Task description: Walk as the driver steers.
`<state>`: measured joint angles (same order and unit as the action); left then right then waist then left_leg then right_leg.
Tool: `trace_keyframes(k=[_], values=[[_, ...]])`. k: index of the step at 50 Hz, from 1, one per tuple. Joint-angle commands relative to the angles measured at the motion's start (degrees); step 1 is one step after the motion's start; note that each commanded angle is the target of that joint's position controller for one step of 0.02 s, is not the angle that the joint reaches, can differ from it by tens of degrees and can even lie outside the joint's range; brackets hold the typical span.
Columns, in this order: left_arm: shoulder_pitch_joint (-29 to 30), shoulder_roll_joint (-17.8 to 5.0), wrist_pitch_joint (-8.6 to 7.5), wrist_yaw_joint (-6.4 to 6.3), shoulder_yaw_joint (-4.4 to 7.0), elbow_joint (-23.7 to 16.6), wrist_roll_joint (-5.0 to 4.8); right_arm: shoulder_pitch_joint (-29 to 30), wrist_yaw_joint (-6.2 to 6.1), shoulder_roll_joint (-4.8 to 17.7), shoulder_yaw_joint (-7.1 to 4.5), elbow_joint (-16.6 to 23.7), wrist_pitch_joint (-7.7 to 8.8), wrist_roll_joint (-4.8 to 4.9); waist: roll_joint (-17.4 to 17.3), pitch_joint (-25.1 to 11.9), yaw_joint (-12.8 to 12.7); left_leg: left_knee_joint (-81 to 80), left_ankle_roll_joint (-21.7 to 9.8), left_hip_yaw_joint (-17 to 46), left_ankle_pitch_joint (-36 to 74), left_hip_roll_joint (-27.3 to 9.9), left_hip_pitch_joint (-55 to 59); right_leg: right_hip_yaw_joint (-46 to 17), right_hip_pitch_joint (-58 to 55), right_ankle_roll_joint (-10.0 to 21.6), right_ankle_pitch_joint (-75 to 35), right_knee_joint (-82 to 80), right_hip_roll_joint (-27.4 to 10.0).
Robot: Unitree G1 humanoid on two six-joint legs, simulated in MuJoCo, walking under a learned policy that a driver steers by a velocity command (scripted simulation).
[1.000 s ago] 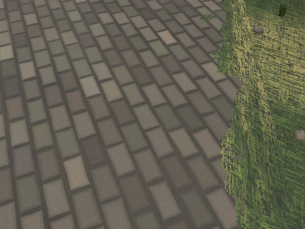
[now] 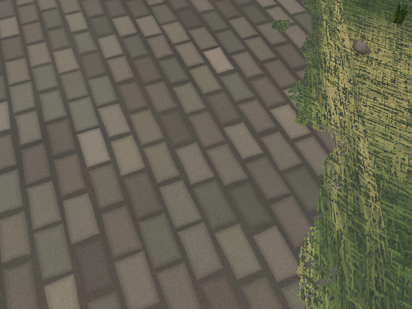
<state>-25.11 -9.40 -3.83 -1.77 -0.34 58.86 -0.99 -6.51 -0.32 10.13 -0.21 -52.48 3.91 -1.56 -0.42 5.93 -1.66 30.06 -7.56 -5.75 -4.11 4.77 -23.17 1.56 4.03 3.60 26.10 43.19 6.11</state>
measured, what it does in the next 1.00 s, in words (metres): walks ahead: right foot, then left foot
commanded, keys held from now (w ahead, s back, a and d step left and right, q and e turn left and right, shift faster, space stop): no key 0.62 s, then w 0.38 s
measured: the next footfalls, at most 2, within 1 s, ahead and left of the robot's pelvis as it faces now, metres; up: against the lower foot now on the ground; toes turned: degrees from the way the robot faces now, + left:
right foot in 0.34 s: +0.08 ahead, -0.13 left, +0.00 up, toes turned +0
left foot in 0.96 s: +0.20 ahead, +0.09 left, +0.00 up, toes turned +4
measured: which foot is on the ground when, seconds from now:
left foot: down 0.00-0.72, up 0.74-0.94, down 0.96-1.00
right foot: up 0.00-0.32, down 0.34-0.96, up 0.98-1.00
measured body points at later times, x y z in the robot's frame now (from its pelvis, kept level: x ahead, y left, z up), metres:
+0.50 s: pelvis +0.05 -0.03 +0.02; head +0.04 -0.03 +0.47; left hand +0.02 +0.19 -0.14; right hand +0.06 -0.25 -0.14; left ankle +0.11 +0.04 -0.72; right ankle +0.04 -0.13 -0.72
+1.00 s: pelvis +0.15 +0.00 +0.01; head +0.16 +0.03 +0.46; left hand +0.06 +0.23 -0.15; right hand +0.20 -0.25 -0.13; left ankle +0.17 +0.08 -0.72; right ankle +0.04 -0.12 -0.70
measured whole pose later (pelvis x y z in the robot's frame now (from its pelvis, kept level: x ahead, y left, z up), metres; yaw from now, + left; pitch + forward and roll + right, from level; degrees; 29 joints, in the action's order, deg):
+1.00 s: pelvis +0.15 +0.00 +0.01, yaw +0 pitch +0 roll +0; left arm -26.7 -10.8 -3.2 -0.6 2.5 65.2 1.3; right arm -15.0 0.3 10.5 -2.9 -58.1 5.0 -1.2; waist 2.8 0.4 -0.2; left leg 32.3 -4.4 -5.5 -15.1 1.1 -16.7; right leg 0.4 8.8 3.3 26.1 41.5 -1.0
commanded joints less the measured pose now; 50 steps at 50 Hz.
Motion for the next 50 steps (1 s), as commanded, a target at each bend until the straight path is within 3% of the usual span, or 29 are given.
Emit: trace_keyframes(k=[1, 2, 3, 4, 6, 8, 12, 16, 18, 19, 20, 21, 23, 26, 31, 32, 34, 35, 37, 39, 41, 43, 45, 46, 47, 48, 49, 50], values=[[-10.1, -6.12, 1.66, -0.14, 1.51, 0.45, 1.52, -15.11, -0.02, 8.52, -2.1, -2.72, -0.25, 2.79, -2.17, -18.51, 2.7, -6.75, -15.95, 28.3, 46.37, -26.51, 25.56, -6.3, 14.85, -1.62, 5.45, 29.49, -2.6], [-5.25, -5.89, 2.17, 0.24, 1.71, -0.31, 3.04, -9.08, -0.29, 6.4, -1.57, -1.52, -0.67, 2.62, -1.59, -10.42, 1.76, -11.36, -14.73, 25.95, 28.97, -24.02, 17.44, -5.45, 17.18, -1.65, 3.5, 28.86, -3.63], [-2.31, -5.59, 2.75, 0.52, 1.82, -0.62, 3.64, -6.31, -0.56, 4.14, -0.77, -1.12, -1.02, 2.1, 0.63, -6.45, 0.53, -15.05, -11.95, 23.18, 17.76, -21.49, 10.71, -5.52, 15.96, -1.68, 2.02, 24.16, -5.44], [-0.43, -5.38, 3.61, 0.68, 1.9, -1.02, 3.68, -5.67, -0.96, 3.71, -0.42, -1.4, -1.16, 1.57, -0.14, -4.26, -0.3, -17.2, -9.43, 19.9, 12.97, -18.88, 5.85, -5.16, 13.55, -1.96, 0.84, 19.32, -6.48], [-1.99, -2.62, 4.97, 0.57, 1.22, 0.51, 3.14, -6.88, -1.07, 4.39, -0.41, -2.8, -1.3, 0.49, -1.79, -4.61, -1.26, -17.74, -6.41, 15.1, 9.74, -15.37, 2.13, -2.95, 8.66, -2.46, -0.53, 12.36, -5.71], [-1.33, -1.97, 5.76, -0.09, 1.0, 1.25, 2.59, -8.89, -0.97, 5.66, -0.59, -3.96, -1.21, 0.22, -2.87, -5.6, -0.67, -18.1, -5.28, 14.59, 3.06, -14.64, 3.07, -1.99, 8.07, -2.71, 0.42, 5.61, -5.33], [2.25, -2.92, 6.46, -0.38, 1.02, 1.7, 2.34, -9.73, -1.01, 7.37, -1.1, -4.79, -2.4, 0.68, -5.35, -4.94, 0.78, -20.8, -3.64, 17.11, -18.34, -14.55, 2.11, -1.07, 7.61, -2.45, -2.95, -2.05, -5.37], [0.83, -1.59, 5.59, -0.46, 0.49, 3.74, 2.35, -9.68, -1.45, 6.68, -1.06, -5.49, -3.77, 1.36, -3.04, -2.45, 0.16, -20.19, -0.54, 17.55, -26.62, -13.94, -1.68, -0.44, 2.04, -1.15, -8.52, -14.76, -5.53], [0.59, -3.67, 4.51, -0.74, 0.46, 3.63, 2.87, -12.2, -1.33, 5.23, -0.95, -6.24, -3.91, 1.74, 0.54, -0.49, 1.5, -18.18, 3.24, 16.24, -24.87, -11.42, -1.7, -7.69, 3.12, 0.34, -7.63, -22.64, -10.62], [2.38, -3.92, 4.05, -0.65, 0.37, 3.79, 2.15, -12.07, -1.13, 4.06, -0.84, -6.24, -3.99, 2.15, 5.31, 1.51, 2.79, -15.57, 4.05, 12.03, -18.56, -8.08, 3.1, -10.19, 11.3, 1.11, -2.39, -25.45, -11.88], [3.78, -2.18, 3.27, -0.57, -0.22, 3.58, 1.95, -11.86, -0.9, 3.34, -0.58, -6.77, -3.88, 1.78, 5.99, 0.69, 3.39, -12.04, 4.04, 10.53, -11.7, -7.27, 9.94, -11.38, 15.8, 0.68, -0.45, -28.68, -12.9], [4.77, -2.32, 2.62, -0.55, -0.28, 3.54, 1.7, -12.83, -0.73, 2.48, -0.37, -7.4, -3.74, 1.39, 6.37, -0.24, 4.21, -10.21, 4.0, 9.94, -8.02, -7.16, 14.24, -11.54, 18.06, 0.12, -0.52, -30.17, -13.11], [5.22, -3.06, 2.09, -0.74, -0.1, 3.46, 1.34, -14.06, -0.6, 3.05, -0.3, -8.53, -3.45, 0.89, 4.48, -1.03, 4.7, -9.74, 3.75, 10.35, -6.23, -7.88, 16.16, -10.28, 17.43, -0.37, -3.39, -29.95, -12.27], [2.7, -2.21, 2.13, -0.66, -0.14, 4.28, 1.42, -13.99, -0.84, 2.77, 0.03, -9.58, -2.99, 1.05, 1.46, -1.22, 3.45, -10.84, 3.52, 11.19, -6.68, -8.69, 13.11, -8.3, 12.85, 0.1, -8.84, -27.31, -11.15], [0.61, -1.67, 2.33, -0.59, -0.17, 5.22, 1.6, -13.79, -1.31, 1.78, 0.39, -10.82, -2.82, 1.2, 0.42, -1.25, 2.4, -11.12, 3.74, 11.32, -5.9, -8.9, 11.8, -7.55, 10.42, 0.51, -11.57, -26.01, -10.93], [-0.35, -1.84, 2.35, -0.55, -0.07, 5.53, 1.68, -14.24, -1.34, 1.66, 0.4, -11.15, -2.85, 1.17, 0.59, -2.24, 2.11, -10.63, 3.59, 10.9, -9.55, -8.19, 11.8, -7.53, 9.88, 0.79, -7.36, -26.34, -10.53], [-1.22, -4.04, 2.71, -0.39, 0.94, 5.33, 1.85, -14.09, -1.18, 2.61, -0.2, -10.83, -3.08, 0.96, 2.74, -0.69, 1.5, -6.44, 2.57, 8.63, -21.98, -5.29, 7.68, -9.52, 10.77, 2.86, 7.25, -26.91, -10.43], [-2.26, -4.83, 2.93, -0.26, 1.39, 5.16, 1.96, -12.98, -0.91, 2.7, -0.4, -10.16, -3.17, 0.65, 3.79, 1.46, 0.65, -3.62, 2.28, 7.66, -26.05, -4.15, 3.06, -12.54, 10.7, 4.46, 14.29, -28.8, -12.1], [-4.83, -6.76, 2.92, -0.27, 2.51, 5.71, 1.96, -9.89, -0.12, 0.12, -0.06, -8.15, -2.72, -0.27, 8.52, 5.22, -0.86, 6.68, 2.86, 2.46, -20.57, -2.48, -4.62, -22.13, 8.27, 8.64, 21.41, -35.37, -20.13], [-4.53, -6.97, 2.31, -0.21, 3.18, 5.55, 2.25, -7.64, 0.43, 1.41, -0.62, -6.25, -1.74, -0.67, 7.29, 6.34, -0.9, 13.72, 2.71, 3.25, -18.23, -5.67, -9.77, -25.41, 6.17, 11.11, 16.08, -37.44, -24.19], [-4.07, -6.86, 1.39, 0.01, 3.51, 5.39, 2.55, -6.7, 0.96, 2.42, -1.26, -5.05, -0.72, -0.36, 5.2, 5.27, -0.29, 14.24, 2.83, 3.9, -18.96, -7.02, -12.02, -22.49, 2.07, 10.78, 8.38, -36.05, -23.41], [-3.61, -6.87, 0.63, 0.11, 3.73, 5.33, 2.4, -5.47, 1.33, 2.16, -1.6, -3.91, 0.04, 0.3, 5.35, 4.28, 0.01, 10.2, 3.12, 2.57, -17.91, -6.45, -8.24, -18.07, 2.04, 9.52, 2.32, -34.4, -21.07], [-2.05, -7.41, 0.3, 0.22, 3.95, 5.09, 2.1, -7.62, 1.56, 1.36, -1.86, -3.91, 0.37, 0.7, 5.68, 3.47, 1.96, 3.52, 3.04, 0.15, -14.69, -4.82, 1.03, -13.92, 6.44, 8.4, -0.94, -31.54, -19.02], [-0.76, -7.48, 0.21, 0.34, 4.02, 4.77, 1.88, -11.68, 1.53, 0.98, -2.1, -5.28, 0.44, 0.91, 4.88, 2.78, 3.95, -0.37, 3.04, -1.4, -12.4, -3.01, 9.44, -11.4, 11.17, 7.49, -2.62, -28.4, -17.25], [-0.19, -7.1, -0.08, 0.48, 3.89, 4.45, 1.98, -17.79, 1.2, 1.9, -2.79, -7.4, 0.6, 0.91, 3.03, 0.87, 6.31, -2.71, 2.85, -0.72, -12.5, -1.87, 19.61, -8.84, 16.35, 6.28, -6.72, -22.63, -15.02], [1.43, -5.05, -0.72, 0.89, 3.22, 3.38, 2.19, -25.98, 0.49, 5.2, -3.98, -9.43, 1.07, 0.35, -4.12, -2.36, 9.94, -8.28, 1.41, 9.37, -18.07, -9.01, 29.81, -3.1, 22.82, 4.14, -10.61, -8.77, -10.8], [1.57, -0.44, -1.19, 1.57, 2.06, 0.46, 1.75, -33.69, -0.1, 11.93, -5.51, -10.42, 1.03, 0.19, -18.94, -6.52, 11.13, -19.63, -4.39, 35.79, -32.97, -24.42, 37.47, 5.03, 34.99, 0.94, 0.05, 11.14, -3.47], [4.77, -5.54, -0.99, 2.04, 3.37, -0.67, 3.39, -32.54, -0.23, 9.73, -4.93, -11.18, 0.14, 0.29, -12.81, -3.42, 9.53, -22.35, -7.46, 43.6, -35.15, -27.26, 32.01, 0.05, 39.21, 1.98, 3.99, 21.56, -4.91]])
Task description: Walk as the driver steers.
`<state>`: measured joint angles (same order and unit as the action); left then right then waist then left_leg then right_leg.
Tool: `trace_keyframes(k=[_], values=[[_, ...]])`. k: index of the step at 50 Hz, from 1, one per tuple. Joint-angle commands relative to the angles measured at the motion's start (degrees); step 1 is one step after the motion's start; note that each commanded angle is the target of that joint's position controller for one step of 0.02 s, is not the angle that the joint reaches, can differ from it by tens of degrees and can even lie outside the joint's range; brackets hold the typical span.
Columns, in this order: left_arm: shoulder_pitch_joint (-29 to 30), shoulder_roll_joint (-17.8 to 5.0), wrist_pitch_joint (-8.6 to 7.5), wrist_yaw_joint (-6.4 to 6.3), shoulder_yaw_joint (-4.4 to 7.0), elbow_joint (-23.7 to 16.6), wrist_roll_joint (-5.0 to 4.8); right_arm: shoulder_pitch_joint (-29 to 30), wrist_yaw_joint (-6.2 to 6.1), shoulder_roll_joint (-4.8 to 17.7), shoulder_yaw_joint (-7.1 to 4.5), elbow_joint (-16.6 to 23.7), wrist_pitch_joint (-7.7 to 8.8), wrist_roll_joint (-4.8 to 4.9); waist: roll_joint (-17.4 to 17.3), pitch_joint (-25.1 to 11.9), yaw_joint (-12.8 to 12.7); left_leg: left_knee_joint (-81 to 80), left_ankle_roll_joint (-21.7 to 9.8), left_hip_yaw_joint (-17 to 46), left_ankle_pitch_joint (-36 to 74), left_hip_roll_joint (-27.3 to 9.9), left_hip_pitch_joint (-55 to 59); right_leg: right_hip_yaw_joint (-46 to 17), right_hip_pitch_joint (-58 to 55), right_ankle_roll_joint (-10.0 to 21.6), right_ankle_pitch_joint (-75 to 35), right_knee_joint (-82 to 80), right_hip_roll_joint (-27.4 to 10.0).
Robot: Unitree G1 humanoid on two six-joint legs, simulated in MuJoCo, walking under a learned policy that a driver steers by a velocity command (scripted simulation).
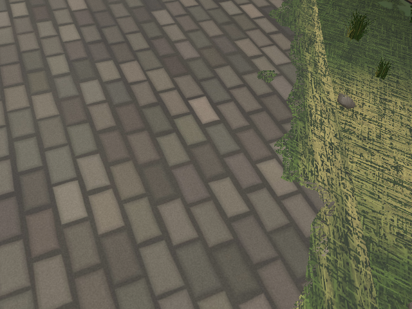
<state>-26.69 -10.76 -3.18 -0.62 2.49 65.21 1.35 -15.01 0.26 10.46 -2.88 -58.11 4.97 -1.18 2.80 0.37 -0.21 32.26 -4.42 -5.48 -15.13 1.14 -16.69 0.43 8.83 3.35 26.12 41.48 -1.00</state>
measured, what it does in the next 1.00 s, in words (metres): walks ahead: right foot, then left foot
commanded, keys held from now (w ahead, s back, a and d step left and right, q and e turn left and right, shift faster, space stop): w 1.00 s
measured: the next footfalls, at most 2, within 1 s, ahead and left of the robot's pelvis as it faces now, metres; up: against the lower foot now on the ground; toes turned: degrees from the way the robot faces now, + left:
right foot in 0.44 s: +0.40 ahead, -0.07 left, +0.00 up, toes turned -4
left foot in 1.00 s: +0.71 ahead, +0.11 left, +0.00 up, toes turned +5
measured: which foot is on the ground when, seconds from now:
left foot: down 0.00-0.44, up 0.46-0.98, down 1.00-1.00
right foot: up 0.00-0.42, down 0.44-1.00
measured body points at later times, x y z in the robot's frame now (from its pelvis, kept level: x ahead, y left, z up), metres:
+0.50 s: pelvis +0.26 -0.01 -0.01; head +0.30 -0.02 +0.44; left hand +0.41 +0.22 -0.14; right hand +0.18 -0.24 -0.16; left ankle +0.06 +0.08 -0.65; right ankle +0.36 -0.07 -0.73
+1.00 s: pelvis +0.54 +0.02 -0.01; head +0.58 +0.03 +0.44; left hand +0.43 +0.24 -0.15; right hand +0.75 -0.19 -0.12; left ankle +0.67 +0.10 -0.73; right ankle +0.36 -0.07 -0.72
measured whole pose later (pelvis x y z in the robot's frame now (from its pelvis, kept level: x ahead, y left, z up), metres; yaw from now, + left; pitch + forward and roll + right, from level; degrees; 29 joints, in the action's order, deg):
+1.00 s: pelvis +0.54 +0.02 -0.01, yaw +1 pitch +1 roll -1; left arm -28.2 -9.5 -5.4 -0.9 1.9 63.3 1.4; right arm 0.8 1.1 9.5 -2.1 -50.4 4.2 -1.7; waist 0.0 3.9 -3.6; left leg 29.1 -6.6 -5.8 -4.9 -0.1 -25.9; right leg 4.8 -6.0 2.9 25.6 21.2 2.4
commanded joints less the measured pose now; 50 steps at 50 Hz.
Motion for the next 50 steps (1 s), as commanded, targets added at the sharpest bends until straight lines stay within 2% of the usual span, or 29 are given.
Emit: trace_keyframes(k=[1, 2, 3, 4, 6, 9, 12, 16, 18, 19, 20, 21, 22, 23, 24, 25, 26, 27, 28, 30, 32, 34, 39, 44, 46, 47, 48, 49, 50], values=[[9.6, -3.87, -1.62, 1.45, 0.64, -8.03, 1.18, -17.0, -0.66, 7.78, -1.62, -3.26, -0.93, -0.32, -8.45, 6.36, 4.93, -23.57, -9.82, 37.29, -22.29, -22.15, 20.52, -0.91, 36.18, 3.04, -1.81, 26.54, -1.33], [10.36, -2.64, -1.92, 1.9, 0.34, -8.02, 0.73, -12.54, -0.33, 6.76, -1.3, -1.81, -0.48, -0.24, -4.98, 7.22, 3.2, -24.16, -8.53, 31.35, -15.16, -19.68, 16.52, -1.68, 34.27, 2.99, -7.4, 25.54, -2.87], [9.97, -2.04, -1.96, 2.17, 0.4, -7.72, 0.52, -10.2, -0.33, 5.93, -0.9, -1.0, -0.05, -0.04, -3.94, 6.8, 1.45, -24.98, -7.14, 26.34, -9.14, -17.41, 14.24, -1.62, 31.59, 2.54, -10.73, 23.36, -3.9], [9.13, -2.08, -1.53, 2.34, 0.51, -7.43, 0.83, -9.78, -0.49, 4.39, -0.29, -1.14, 0.42, 0.15, -4.41, 6.25, 0.42, -25.25, -6.21, 22.25, -2.86, -15.55, 13.47, -1.07, 29.8, 1.74, -12.26, 21.58, -4.31], [9.31, -2.2, -0.56, 2.55, 0.75, -7.56, 0.81, -12.5, -0.83, 3.56, 0.29, -2.47, 1.06, 0.28, -5.61, 5.11, -0.14, -24.45, -5.77, 16.79, 9.84, -13.64, 15.14, 0.79, 29.74, 0.7, -14.17, 20.06, -3.55], [15.92, -1.67, 0.3, 2.61, 0.59, -10.1, 0.62, -16.08, -1.05, 3.71, 0.78, -3.93, 1.35, 0.3, -6.32, 5.84, 0.45, -23.82, -6.07, 12.14, 21.94, -12.56, 16.46, 2.88, 33.07, -0.47, -17.22, 15.65, -3.12], [24.88, -0.9, 0.34, 2.73, -0.09, -13.62, 0.1, -16.49, -1.04, 3.34, 1.28, -4.0, 1.45, 0.24, -7.1, 7.67, 1.64, -24.41, -5.92, 8.89, 26.35, -10.93, 14.14, 4.95, 30.71, -0.91, -21.72, 4.47, -1.92], [30.21, -1.64, 0.3, 2.56, -0.34, -16.01, -0.44, -17.84, -1.35, 4.59, 1.08, -4.82, 1.69, 0.24, -8.13, 8.26, 2.3, -24.0, -5.84, 7.5, 32.34, -12.13, 15.95, 6.74, 24.38, 1.06, -24.14, -5.65, -0.06], [28.5, -2.86, -0.02, 2.09, 0.17, -16.09, -0.41, -16.65, -1.48, 5.33, 0.88, -4.95, 1.76, 0.05, -7.78, 7.06, 0.6, -19.99, -5.42, 6.49, 42.91, -13.11, 18.98, 6.89, 20.33, 3.19, -22.16, -7.85, 1.29], [25.13, -3.7, -0.29, 1.71, 0.64, -15.2, -0.35, -15.83, -1.61, 6.03, 0.65, -4.95, 1.75, -0.02, -8.01, 5.03, -1.03, -15.39, -4.88, 5.76, 50.89, -13.24, 20.52, 7.19, 16.38, 4.29, -20.03, -8.29, 2.7], [18.72, -4.79, -0.69, 1.3, 1.34, -13.22, -0.36, -15.19, -1.71, 6.74, 0.39, -4.99, 1.54, -0.17, -7.88, 1.65, -3.67, -7.64, -4.32, 5.05, 56.28, -12.85, 21.36, 7.33, 10.13, 5.4, -18.41, -9.44, 4.3], [9.37, -5.94, -1.16, 0.83, 2.19, -10.02, -0.09, -14.34, -1.66, 7.13, 0.26, -4.81, 1.22, -0.02, -6.66, -2.94, -7.47, 3.55, -3.47, 3.74, 54.01, -11.26, 18.45, 7.27, -0.62, 6.61, -19.82, -13.08, 4.88], [0.39, -9.69, -1.56, 0.26, 3.45, -8.01, 1.32, -14.64, -1.36, 5.77, 0.64, -3.7, 1.12, 0.35, -3.37, -8.57, -10.26, 19.29, -2.88, 2.53, 37.18, -8.95, 7.65, -3.04, -14.23, 9.03, -12.2, -14.16, -4.49], [-3.28, -15.1, -1.46, 0.4, 4.75, -7.94, 2.29, -22.24, -0.43, -1.49, 1.76, -2.77, 0.89, 2.41, 9.6, -16.97, -6.59, 44.11, -0.56, 1.18, -9.08, 1.73, -12.89, -33.86, -30.58, 18.68, -5.94, -19.12, -23.14], [1.35, -12.38, -0.56, 0.91, 4.29, -8.33, -0.02, -17.08, -0.37, 4.67, 0.19, -2.56, 0.75, 1.31, 2.04, -15.01, -6.33, 49.55, -1.52, 8.32, -11.66, 1.75, -19.69, -41.89, -25.99, 18.14, 2.83, -27.52, -21.45], [8.87, -9.61, -0.7, 0.97, 3.38, -9.61, -0.71, -9.96, -0.25, 5.64, -0.23, 0.23, 0.85, 0.85, 0.49, -4.78, -3.91, 47.41, -1.97, 8.28, -5.42, -2.05, -22.64, -31.24, -16.57, 15.44, 3.23, -29.07, -19.65], [12.09, -6.22, -1.31, 1.22, 2.48, -10.01, -0.58, -6.88, -0.13, 5.16, -0.25, 1.02, 1.14, 0.57, -2.71, -1.19, -2.5, 43.63, -2.05, 8.29, -1.39, -3.96, -20.15, -25.08, -8.98, 13.53, -4.58, -30.85, -17.46], [12.24, -4.19, -1.84, 1.12, 1.85, -9.22, -0.43, -6.83, -0.07, 4.02, -0.35, 0.74, 0.68, -0.02, -3.14, 0.93, -0.5, 40.55, -1.78, 8.34, -0.26, -5.34, -16.84, -19.59, -3.69, 11.65, -11.46, -31.59, -15.06], [11.37, -2.37, -2.2, 0.83, 1.2, -8.12, -0.56, -8.58, 0.19, 2.52, -0.15, 0.44, -0.23, -0.84, -2.36, 1.46, 1.38, 37.89, -1.14, 8.28, 0.0, -6.23, -13.1, -15.36, 0.55, 10.15, -15.07, -32.41, -12.94], [8.2, -2.65, -3.1, 0.51, 0.92, -6.7, -0.47, -9.04, 0.64, 0.9, -0.03, 0.45, -1.47, -1.21, -1.64, 1.96, 2.47, 34.85, -0.13, 7.21, 0.02, -6.37, -11.66, -11.37, 2.5, 9.87, -22.05, -32.88, -11.45], [6.06, -4.54, -3.46, 0.42, 1.08, -6.06, -0.48, -5.05, 0.95, 1.44, -0.14, 2.11, -2.3, -1.25, -0.93, 3.36, 2.64, 31.01, 0.81, 6.03, 2.67, -7.22, -14.91, -8.49, 2.72, 9.81, -23.51, -34.29, -10.58], [3.89, -5.09, -3.39, 0.52, 0.95, -5.84, -0.5, 0.96, 1.2, 2.36, -0.19, 4.31, -2.64, -1.11, -0.74, 4.88, 1.56, 25.85, 1.81, 4.95, 7.02, -8.05, -19.01, -7.02, 1.41, 9.57, -24.09, -35.73, -9.98], [-1.57, -4.98, -3.31, 0.5, 0.41, -5.06, -0.68, 12.64, 1.52, 2.0, 0.45, 8.11, -2.45, -0.1, 0.08, 5.85, -1.66, 10.4, 2.74, 2.08, 15.38, -6.61, -20.06, -3.39, -3.93, 7.82, -31.92, -35.45, -8.54], [-5.86, -5.44, -3.01, -0.16, 0.36, -3.42, 0.01, 19.47, 1.46, 2.77, 0.46, 10.7, -1.86, 0.0, 0.85, 6.66, -3.63, 3.01, 0.95, 0.8, 13.28, -4.66, -21.26, -2.86, -13.9, 8.42, -39.46, -32.02, -10.97], [-5.1, -6.15, -2.87, -0.52, 0.59, -3.19, 0.32, 19.16, 1.34, 3.34, 0.18, 11.18, -1.4, -0.02, 1.11, 6.49, -2.54, 0.52, -0.64, 0.39, 9.28, -3.51, -18.78, -2.3, -16.41, 8.02, -46.27, -28.96, -12.02], [-3.9, -6.63, -2.84, -0.66, 0.71, -3.3, 0.34, 16.81, 1.12, 3.73, -0.1, 10.65, -1.13, -0.03, 1.46, 5.35, -1.09, -0.86, -1.68, -0.35, 7.01, -2.0, -14.37, -1.39, -16.38, 7.33, -53.94, -25.75, -11.95], [-3.06, -7.3, -2.75, -0.72, 0.9, -3.3, 0.34, 11.87, 0.73, 4.51, -0.63, 9.14, -0.82, -0.11, 1.89, 2.77, 1.06, -2.04, -2.77, -1.12, 5.31, 0.01, -7.74, -0.66, -16.06, 6.6, -61.65, -20.12, -11.57], [-1.87, -7.6, -2.52, -0.61, 0.96, -3.42, 0.08, 2.58, 0.24, 5.51, -1.39, 5.98, -0.34, -0.36, 0.56, -1.79, 5.11, -5.75, -4.13, -1.98, 7.53, 1.68, 3.17, 1.12, -13.7, 5.52, -63.33, -10.02, -9.75], [-1.09, -6.62, -2.58, -0.44, 0.57, -4.5, -0.44, -7.82, -0.39, 8.68, -2.59, 3.11, 0.21, -1.61, -1.31, -7.87, 8.86, -5.89, -6.55, 4.74, 6.16, -4.59, 18.66, 2.29, -3.18, 4.47, -50.83, 3.53, -7.66]])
